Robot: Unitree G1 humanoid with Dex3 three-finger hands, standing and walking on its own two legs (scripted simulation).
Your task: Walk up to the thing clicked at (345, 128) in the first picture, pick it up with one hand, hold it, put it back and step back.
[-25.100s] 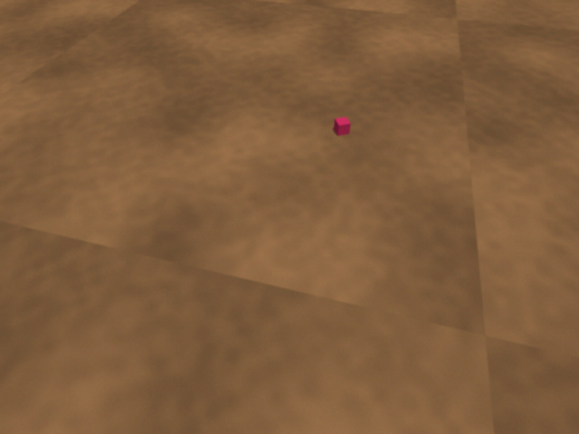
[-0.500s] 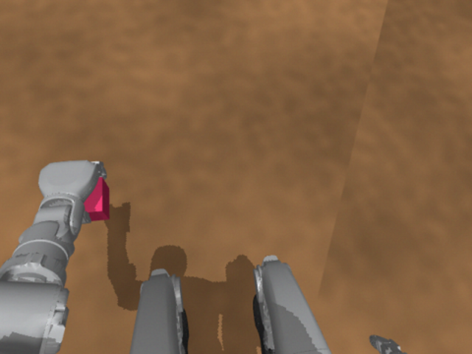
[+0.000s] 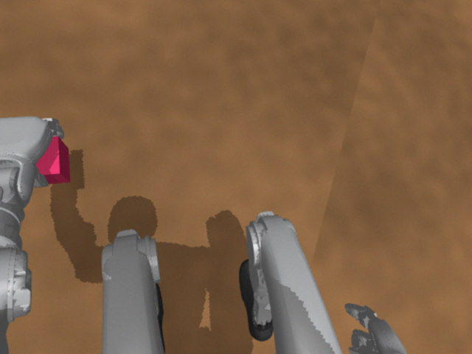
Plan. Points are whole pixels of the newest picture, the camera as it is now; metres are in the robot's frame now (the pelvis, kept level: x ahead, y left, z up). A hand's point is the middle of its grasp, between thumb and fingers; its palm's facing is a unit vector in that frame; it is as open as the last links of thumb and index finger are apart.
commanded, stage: crouch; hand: left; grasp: from above
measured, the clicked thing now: (43, 161) +0.46 +0.29 -0.20
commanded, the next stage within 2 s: lower in 0.62 s
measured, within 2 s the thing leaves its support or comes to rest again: rests again in 1.96 s
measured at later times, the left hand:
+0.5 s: hand (48, 164) +0.46 +0.29 -0.23, palm faces -0.47 -0.03 -0.88, open 9.6 cm
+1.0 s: hand (53, 168) +0.47 +0.30 -0.28, palm faces -0.50 -0.04 -0.87, open 9.6 cm
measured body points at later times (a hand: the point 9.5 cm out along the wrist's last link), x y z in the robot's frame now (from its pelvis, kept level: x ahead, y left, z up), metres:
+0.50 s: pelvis -0.01 +0.00 -0.06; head +0.24 +0.06 +0.31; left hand +0.48 +0.29 -0.18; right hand +0.02 -0.28 -0.16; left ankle +0.07 +0.13 -0.40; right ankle +0.08 -0.15 -0.40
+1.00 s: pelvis -0.01 +0.00 -0.10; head +0.25 +0.07 +0.26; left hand +0.49 +0.30 -0.23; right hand +0.02 -0.28 -0.19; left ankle +0.07 +0.13 -0.40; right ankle +0.08 -0.15 -0.40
